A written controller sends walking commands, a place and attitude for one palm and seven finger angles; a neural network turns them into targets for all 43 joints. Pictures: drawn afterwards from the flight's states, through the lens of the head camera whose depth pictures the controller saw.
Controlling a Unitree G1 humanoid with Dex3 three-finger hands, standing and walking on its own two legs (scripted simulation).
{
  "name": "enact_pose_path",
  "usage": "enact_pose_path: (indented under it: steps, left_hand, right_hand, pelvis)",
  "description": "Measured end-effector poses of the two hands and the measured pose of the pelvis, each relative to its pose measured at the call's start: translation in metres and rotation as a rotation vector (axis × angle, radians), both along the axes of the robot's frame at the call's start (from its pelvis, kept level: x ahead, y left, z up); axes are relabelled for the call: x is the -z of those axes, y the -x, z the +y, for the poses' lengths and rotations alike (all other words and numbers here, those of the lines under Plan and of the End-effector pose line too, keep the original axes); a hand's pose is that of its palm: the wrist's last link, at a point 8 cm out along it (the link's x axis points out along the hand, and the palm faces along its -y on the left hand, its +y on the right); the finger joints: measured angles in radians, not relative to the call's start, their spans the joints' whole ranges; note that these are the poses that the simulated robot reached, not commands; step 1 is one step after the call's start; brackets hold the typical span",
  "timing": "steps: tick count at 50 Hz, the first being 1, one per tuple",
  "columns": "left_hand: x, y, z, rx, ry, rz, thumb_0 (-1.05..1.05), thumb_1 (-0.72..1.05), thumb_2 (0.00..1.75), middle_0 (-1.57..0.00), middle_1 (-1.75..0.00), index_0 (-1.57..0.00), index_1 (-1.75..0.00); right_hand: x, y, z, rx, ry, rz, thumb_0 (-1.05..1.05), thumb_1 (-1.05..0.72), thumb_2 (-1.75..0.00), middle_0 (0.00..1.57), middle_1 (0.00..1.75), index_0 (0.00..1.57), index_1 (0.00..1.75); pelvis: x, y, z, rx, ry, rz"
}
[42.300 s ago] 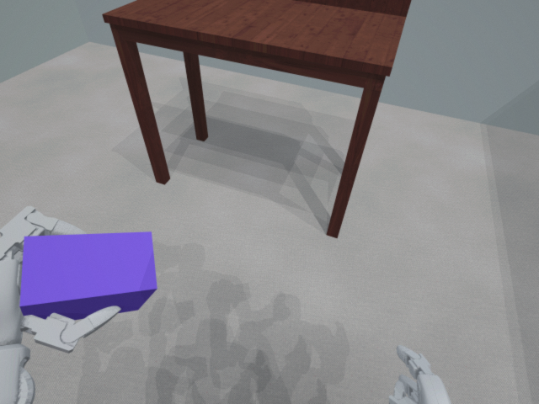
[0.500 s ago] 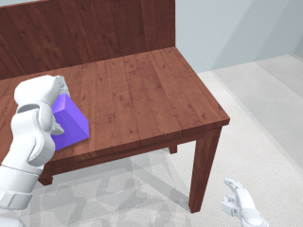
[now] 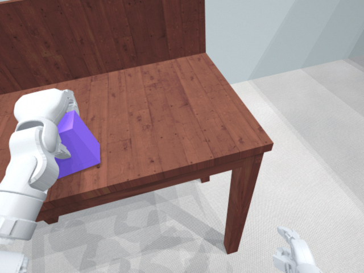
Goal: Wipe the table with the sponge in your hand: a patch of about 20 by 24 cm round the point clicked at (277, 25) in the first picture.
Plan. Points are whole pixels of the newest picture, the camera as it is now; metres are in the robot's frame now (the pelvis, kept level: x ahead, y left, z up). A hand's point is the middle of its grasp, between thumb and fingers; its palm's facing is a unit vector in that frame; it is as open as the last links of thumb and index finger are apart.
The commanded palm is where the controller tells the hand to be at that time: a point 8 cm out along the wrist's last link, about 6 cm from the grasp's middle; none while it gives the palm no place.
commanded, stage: move the sponge above the wiping area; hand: left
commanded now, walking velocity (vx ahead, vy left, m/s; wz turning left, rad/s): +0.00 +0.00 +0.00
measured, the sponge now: (69, 151) +0.32 +0.31 +0.12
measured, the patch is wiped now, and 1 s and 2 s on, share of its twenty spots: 0.05 0.05 0.05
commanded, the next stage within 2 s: none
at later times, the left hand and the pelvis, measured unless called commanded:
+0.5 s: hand (54, 125) +0.33 +0.32 +0.19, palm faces +0.04 +0.02 -1.00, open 10.8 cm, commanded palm +0.29 +0.31 +0.27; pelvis +0.00 +0.01 +0.00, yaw +1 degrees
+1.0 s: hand (52, 122) +0.33 +0.32 +0.19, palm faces +0.01 +0.01 -1.00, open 10.8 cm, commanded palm +0.30 +0.31 +0.27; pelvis +0.00 +0.01 +0.00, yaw +1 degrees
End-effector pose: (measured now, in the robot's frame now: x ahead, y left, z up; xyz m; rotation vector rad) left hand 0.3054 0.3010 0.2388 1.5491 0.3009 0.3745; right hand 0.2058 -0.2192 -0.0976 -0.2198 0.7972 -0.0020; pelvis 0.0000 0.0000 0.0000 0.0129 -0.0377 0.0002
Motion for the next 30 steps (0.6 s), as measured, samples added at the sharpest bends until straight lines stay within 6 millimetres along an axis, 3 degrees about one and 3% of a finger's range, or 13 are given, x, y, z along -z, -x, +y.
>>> enact_pose_path:
  steps: [10, 24, 30]
  left_hand:
    - [-0.002, -0.013, -0.003, 0.058, -0.013, 0.002, 0.00, -0.61, 0.96, -0.77, -1.37, -0.73, -1.40]
    - [-0.003, -0.001, 0.008, -0.009, -0.001, -0.007, 0.00, -0.61, 0.96, -0.77, -1.37, -0.73, -1.40]
    - [-0.004, -0.004, -0.004, 0.050, -0.006, 0.001, 0.00, -0.61, 0.96, -0.77, -1.37, -0.73, -1.40]
  right_hand:
    - [-0.005, -0.006, 0.005, -0.004, 0.003, -0.020, 0.01, -0.90, -0.90, 0.20, 0.30, 0.20, 0.30]
    - [-0.005, -0.015, 0.013, -0.028, -0.011, -0.017, 0.01, -0.90, -0.90, 0.20, 0.30, 0.20, 0.30]
    - [-0.009, -0.019, 0.022, -0.047, -0.012, -0.036, 0.01, -0.90, -0.90, 0.20, 0.30, 0.20, 0.30]
  pelvis:
    - [0.000, -0.003, 0.000, -0.004, 0.003, 0.008]
    - [-0.001, -0.004, 0.005, -0.008, 0.004, 0.004]
    - [-0.001, -0.002, 0.006, -0.016, 0.005, 0.003]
